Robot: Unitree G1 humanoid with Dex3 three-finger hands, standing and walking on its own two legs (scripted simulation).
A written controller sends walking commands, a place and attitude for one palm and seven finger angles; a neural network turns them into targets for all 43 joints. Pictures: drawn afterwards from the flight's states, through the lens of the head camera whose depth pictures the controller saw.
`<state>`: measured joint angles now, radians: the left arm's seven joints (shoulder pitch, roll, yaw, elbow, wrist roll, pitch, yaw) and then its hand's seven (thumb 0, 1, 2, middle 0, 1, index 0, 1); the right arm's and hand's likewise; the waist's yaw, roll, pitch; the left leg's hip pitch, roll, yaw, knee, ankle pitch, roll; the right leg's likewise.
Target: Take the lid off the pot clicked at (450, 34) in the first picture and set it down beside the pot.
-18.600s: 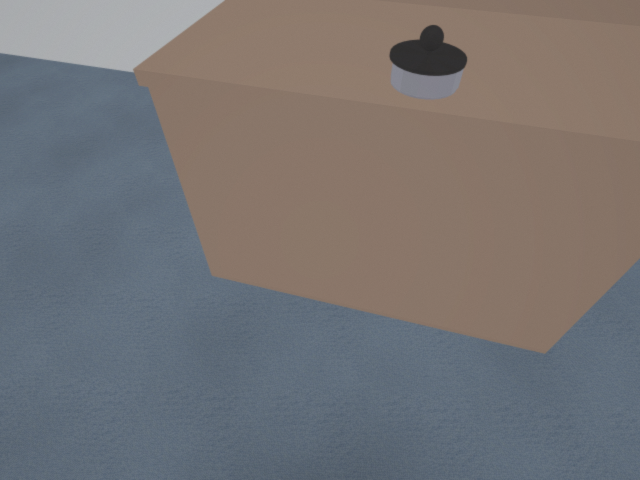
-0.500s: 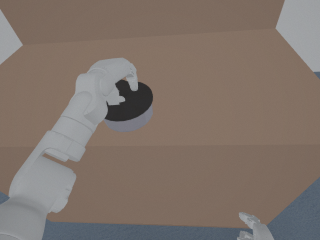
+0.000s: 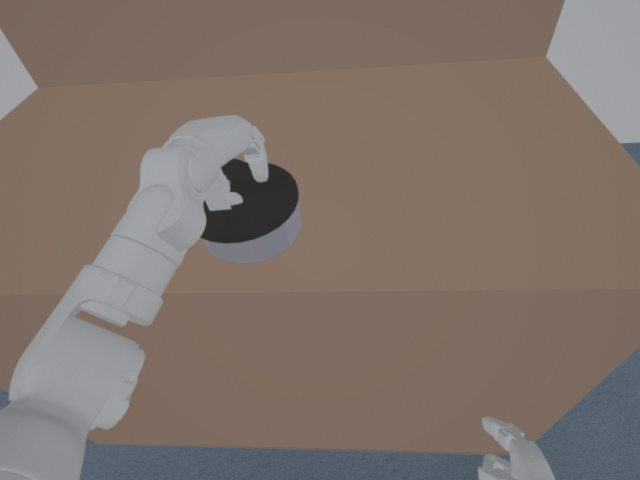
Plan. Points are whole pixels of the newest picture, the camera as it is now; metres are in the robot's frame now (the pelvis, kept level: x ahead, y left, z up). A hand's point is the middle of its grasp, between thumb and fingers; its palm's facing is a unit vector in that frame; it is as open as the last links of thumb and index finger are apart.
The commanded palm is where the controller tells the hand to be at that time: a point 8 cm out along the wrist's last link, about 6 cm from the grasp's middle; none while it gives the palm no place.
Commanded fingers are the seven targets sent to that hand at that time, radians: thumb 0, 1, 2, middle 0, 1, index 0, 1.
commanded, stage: close the fingers and squeeze the knob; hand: left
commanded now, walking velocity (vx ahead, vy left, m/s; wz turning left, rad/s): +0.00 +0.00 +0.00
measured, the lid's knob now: (234, 177) +0.45 +0.12 +0.17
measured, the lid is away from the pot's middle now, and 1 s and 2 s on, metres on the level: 0.01 0.01 0.01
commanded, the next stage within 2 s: lift the lid straight up in 0.10 s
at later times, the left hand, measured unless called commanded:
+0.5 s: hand (228, 178) +0.42 +0.12 +0.19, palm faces -0.26 -0.05 -0.96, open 7.2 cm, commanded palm +0.40 +0.13 +0.27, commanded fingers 0.00 0.55 1.12 -0.88 -0.95 -0.97 -0.99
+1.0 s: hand (218, 147) +0.43 +0.12 +0.23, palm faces -0.21 -0.05 -0.98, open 7.2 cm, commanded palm +0.41 +0.14 +0.31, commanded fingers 0.00 0.55 1.12 -0.88 -0.95 -0.97 -0.99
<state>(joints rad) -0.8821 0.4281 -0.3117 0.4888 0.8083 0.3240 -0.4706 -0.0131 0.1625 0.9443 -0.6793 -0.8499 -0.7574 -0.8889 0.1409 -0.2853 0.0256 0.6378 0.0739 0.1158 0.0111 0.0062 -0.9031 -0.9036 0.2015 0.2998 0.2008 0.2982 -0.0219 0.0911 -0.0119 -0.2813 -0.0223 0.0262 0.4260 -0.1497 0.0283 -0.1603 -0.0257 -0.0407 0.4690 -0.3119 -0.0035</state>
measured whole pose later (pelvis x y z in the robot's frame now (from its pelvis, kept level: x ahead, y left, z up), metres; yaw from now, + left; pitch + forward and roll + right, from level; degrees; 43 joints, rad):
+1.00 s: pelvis +0.00 +0.00 +0.00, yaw +0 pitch +0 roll +1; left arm -1.02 0.46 -0.33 0.54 0.80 0.33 -0.53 0.00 0.14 0.94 -0.70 -0.84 -0.79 -0.89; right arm 0.13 -0.28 0.03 0.66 0.07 0.06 0.00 0.01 -0.90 -0.90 0.20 0.30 0.20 0.30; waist -0.01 0.10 0.00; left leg -0.26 -0.03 0.02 0.39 -0.13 0.03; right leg -0.14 -0.03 -0.04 0.45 -0.30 0.00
